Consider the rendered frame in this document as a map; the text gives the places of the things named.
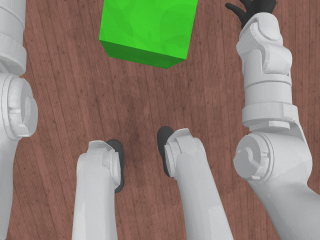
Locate right robot foot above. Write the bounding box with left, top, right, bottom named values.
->
left=157, top=126, right=174, bottom=178

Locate right robot upper arm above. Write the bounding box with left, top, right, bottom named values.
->
left=233, top=131, right=320, bottom=240

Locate right robot thigh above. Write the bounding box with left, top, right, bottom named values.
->
left=164, top=135, right=234, bottom=240

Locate left robot upper arm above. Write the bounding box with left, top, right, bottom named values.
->
left=0, top=72, right=38, bottom=240

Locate carton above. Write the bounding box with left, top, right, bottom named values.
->
left=99, top=0, right=198, bottom=69

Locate right robot forearm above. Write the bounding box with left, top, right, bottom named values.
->
left=236, top=12, right=313, bottom=163

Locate robot right hand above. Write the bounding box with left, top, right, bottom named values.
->
left=225, top=0, right=277, bottom=29

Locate left robot forearm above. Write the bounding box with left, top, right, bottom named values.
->
left=0, top=0, right=27, bottom=76

